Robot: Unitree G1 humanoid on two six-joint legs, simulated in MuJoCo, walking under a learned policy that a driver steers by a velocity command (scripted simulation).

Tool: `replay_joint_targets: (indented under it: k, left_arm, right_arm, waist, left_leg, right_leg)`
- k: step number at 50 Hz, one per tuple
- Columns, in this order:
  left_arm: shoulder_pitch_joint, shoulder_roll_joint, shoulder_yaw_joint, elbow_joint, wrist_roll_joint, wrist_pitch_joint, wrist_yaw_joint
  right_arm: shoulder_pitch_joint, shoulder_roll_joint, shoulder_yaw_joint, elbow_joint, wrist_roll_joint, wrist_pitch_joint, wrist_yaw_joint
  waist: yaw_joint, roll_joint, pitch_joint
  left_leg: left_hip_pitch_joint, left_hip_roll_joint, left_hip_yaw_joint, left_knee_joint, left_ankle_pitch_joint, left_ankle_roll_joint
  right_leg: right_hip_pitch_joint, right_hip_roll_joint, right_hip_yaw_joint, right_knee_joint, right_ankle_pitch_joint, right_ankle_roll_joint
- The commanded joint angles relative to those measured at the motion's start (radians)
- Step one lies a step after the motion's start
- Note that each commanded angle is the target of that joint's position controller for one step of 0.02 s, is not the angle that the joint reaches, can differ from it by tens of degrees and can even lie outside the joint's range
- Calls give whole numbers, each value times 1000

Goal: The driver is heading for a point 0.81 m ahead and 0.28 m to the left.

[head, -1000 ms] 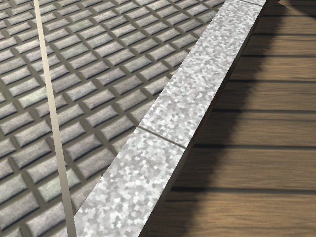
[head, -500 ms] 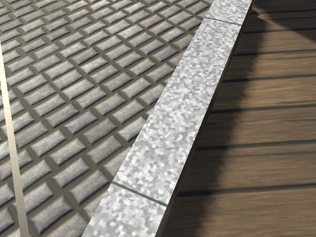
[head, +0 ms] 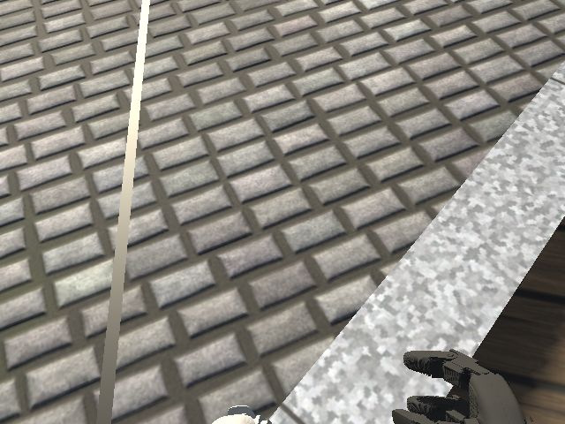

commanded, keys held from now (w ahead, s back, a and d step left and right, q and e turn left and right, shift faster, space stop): q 0.84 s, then no key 0.16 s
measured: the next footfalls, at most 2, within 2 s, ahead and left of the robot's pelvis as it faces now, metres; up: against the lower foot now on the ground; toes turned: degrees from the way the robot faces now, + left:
left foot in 0.02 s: +0.21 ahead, +0.05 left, +0.14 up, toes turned +4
right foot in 0.64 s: +0.42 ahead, -0.06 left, +0.14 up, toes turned +37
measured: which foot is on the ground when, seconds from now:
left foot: up 0.00-0.00, down 0.02-0.64, up 0.66-1.00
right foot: down 0.00-0.02, up 0.04-0.62, down 0.64-1.00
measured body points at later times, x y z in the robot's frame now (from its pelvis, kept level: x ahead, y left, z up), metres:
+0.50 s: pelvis +0.21 +0.01 +0.14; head +0.24 +0.04 +0.59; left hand +0.36 +0.29 +0.06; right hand +0.33 -0.23 +0.03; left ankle +0.17 +0.05 -0.59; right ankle +0.41 -0.12 -0.52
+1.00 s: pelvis +0.30 -0.01 +0.14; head +0.33 +0.00 +0.59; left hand +0.28 +0.28 +0.05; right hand +0.58 -0.13 +0.04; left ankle +0.20 +0.11 -0.52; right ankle +0.42 -0.05 -0.59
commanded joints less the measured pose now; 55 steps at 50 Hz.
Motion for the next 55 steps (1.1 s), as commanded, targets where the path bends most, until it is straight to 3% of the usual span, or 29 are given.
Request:
replay_joint_targets:
  k: [1,2,3,4,6,7,11,13,14,15,16,17,18,19,20,22,24,30,31,32,33,34,35,36,37,40,44,53,55]
  left_arm:
    - [-90,327,86,-156,-43,-2,-17]
    - [-97,178,58,-250,-18,-13,-59]
    - [-86,224,69,-276,18,-23,-85]
    - [-102,171,60,-304,13,-13,-87]
    - [-168,98,34,-335,42,12,-46]
    - [-150,101,30,-348,53,32,-33]
    - [-223,121,33,-421,38,65,0]
    - [-278,119,33,-453,46,65,4]
    - [-307,121,7,-474,85,28,-20]
    - [-313,147,21,-453,93,3,-16]
    - [-342,164,23,-448,86,-19,-16]
    - [-382,177,30,-458,65,-32,-15]
    - [-420,187,35,-474,51,-40,-11]
    - [-433,192,44,-478,50,-37,-10]
    - [-495,118,17,-527,15,-19,12]
    - [-582,66,-10,-575,8,-10,6]
    - [-543,115,1,-545,1,-11,-13]
    - [-411,219,45,-485,2,-10,-26]
    - [-347,227,58,-461,4,-17,-25]
    - [-344,259,71,-470,20,-17,-16]
    - [-364,263,58,-508,49,-2,-12]
    - [-350,267,69,-515,42,9,-8]
    - [-409,181,52,-547,29,12,1]
    - [-419,131,34,-550,25,29,9]
    - [-434,134,28,-555,26,42,15]
    - [-446,171,36,-535,32,55,22]
    - [-387,183,47,-516,38,54,22]
    - [-349,232,74,-455,1,76,-11]
    - [-306,213,69,-416,-21,81,-20]
  right_arm:
    - [402,-198,-73,52,-8,-20,14]
    - [303,-371,-121,43,4,-21,7]
    - [298,-396,-149,30,6,4,-11]
    - [239,-355,-141,48,5,6,-16]
    - [205,-219,-113,96,2,-2,-27]
    - [174,-171,-99,97,0,-6,-35]
    - [251,-238,-114,112,-8,-46,-31]
    - [299,-263,-119,112,2,-49,-39]
    - [401,-181,-64,170,-90,-86,12]
    - [408,-211,-85,148,-72,-97,30]
    - [382,-257,-91,130,-54,-103,34]
    - [392,-281,-95,127,-60,-103,39]
    - [372,-308,-100,100,-41,-103,50]
    - [381,-298,-90,83,-29,-111,50]
    - [312,-264,-85,72,93,-51,-13]
    - [378,-272,-89,58,59,13,-76]
    - [380,-323,-107,20,34,29,-94]
    - [318,-295,-113,-62,49,41,-79]
    - [281,-281,-107,-82,49,33,-65]
    - [338,-226,-93,-88,30,28,-44]
    - [443,-187,-81,-72,12,19,-35]
    - [582,-291,-100,-52,25,12,-22]
    - [512,-365,-123,-23,32,23,-29]
    - [414,-376,-127,-31,37,41,-35]
    - [365,-355,-122,-52,35,57,-40]
    - [329,-278,-99,-93,39,55,-36]
    - [305,-274,-96,-99,32,43,-45]
    - [318,-232,-75,-54,17,21,-16]
    - [376,-227,-78,-18,14,17,-3]
  waist:
    - [-225,-276,-338]
    - [-124,151,-372]
    - [-96,22,-506]
    - [-33,-17,-408]
    - [20,-99,-100]
    - [56,-84,-55]
    - [40,-17,-124]
    - [23,-7,-161]
    - [32,93,-296]
    - [3,63,-172]
    - [1,40,-146]
    - [2,15,-126]
    - [-7,44,-107]
    - [-7,61,-109]
    - [-7,-13,-65]
    - [-42,54,-132]
    - [-50,105,-204]
    - [19,130,-140]
    - [54,114,-166]
    - [28,-27,-261]
    - [-36,-235,-247]
    - [-93,-369,-365]
    - [-55,-217,-247]
    - [-27,-102,-176]
    - [-24,-72,-147]
    - [-28,-127,-109]
    - [4,-134,-171]
    - [19,-186,-138]
    - [-7,-174,-116]
  left_leg:
    - [810,-119,-181,-416,112,99]
    - [1082,231,-838,-663,751,279]
    - [1033,262,-1083,-787,881,273]
    - [910,254,-994,-796,686,247]
    - [624,167,-782,-752,496,148]
    - [522,123,-687,-771,511,121]
    - [569,91,-555,-837,771,132]
    - [676,76,-552,-874,672,97]
    - [748,47,-590,-902,179,-4]
    - [785,50,-607,-919,5,-38]
    - [774,48,-616,-929,-25,-42]
    - [773,51,-625,-929,-9,-49]
    - [739,52,-602,-952,15,-36]
    - [716,47,-623,-961,12,-4]
    - [718,26,-671,-969,362,25]
    - [780,-3,-600,-957,622,-20]
    - [898,34,-617,-925,735,-44]
    - [932,16,-687,-785,720,-80]
    - [889,-28,-656,-692,667,-86]
    - [736,-99,-562,-468,284,-105]
    - [491,-241,-484,-258,-308,-143]
    - [448,-150,-420,-43,-294,-188]
    - [398,-90,-371,62,-193,-243]
    - [372,-59,-345,84,-95,-263]
    - [372,-46,-332,100,-44,-267]
    - [395,-29,-259,46,45,-272]
    - [360,6,-265,-29,46,-286]
    - [668,31,-156,-622,54,-188]
    - [814,-4,-128,-883,184,-125]
  right_leg:
    - [-253,-162,82,723,1594,-65]
    - [-745,109,116,1304,-65,56]
    - [-739,129,389,1448,-15,20]
    - [-776,90,423,1449,58,1]
    - [-869,31,411,1332,48,-18]
    - [-847,18,410,1283,37,-13]
    - [-867,31,366,1236,45,14]
    - [-958,26,383,1232,81,1]
    - [-1099,30,558,1181,220,-17]
    - [-1184,30,560,1147,252,-11]
    - [-1220,46,531,1132,275,-1]
    - [-1226,53,533,1077,313,23]
    - [-1202,52,461,1057,275,43]
    - [-1164,52,464,1021,262,66]
    - [-1136,64,409,849,217,76]
    - [-1012,119,353,622,188,89]
    - [-965,121,369,557,259,83]
    - [-650,111,435,173,252,22]
    - [-480,71,443,52,407,-5]
    - [-227,-95,558,136,608,-78]
    - [-85,-294,804,197,1108,-205]
    - [-109,-470,1063,124,863,-351]
    - [-209,-380,965,109,653,-329]
    - [-291,-283,798,97,423,-268]
    - [-356,-224,726,69,280,-229]
    - [-439,-128,535,23,287,-221]
    - [-341,-183,541,18,276,-285]
    - [-445,-188,492,12,38,-264]
    - [-503,-156,458,64,-5,-206]
Velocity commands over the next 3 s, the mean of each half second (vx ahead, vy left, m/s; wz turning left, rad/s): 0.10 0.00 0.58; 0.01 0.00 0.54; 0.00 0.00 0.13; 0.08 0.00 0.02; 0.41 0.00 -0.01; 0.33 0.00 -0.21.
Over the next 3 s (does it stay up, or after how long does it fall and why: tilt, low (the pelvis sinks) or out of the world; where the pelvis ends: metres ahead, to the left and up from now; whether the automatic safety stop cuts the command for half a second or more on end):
stays up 0.73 0.30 0.13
